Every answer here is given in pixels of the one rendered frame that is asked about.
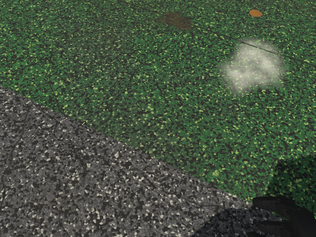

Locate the robot right hand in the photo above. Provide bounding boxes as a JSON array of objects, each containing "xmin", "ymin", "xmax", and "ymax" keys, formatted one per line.
[{"xmin": 247, "ymin": 195, "xmax": 316, "ymax": 237}]

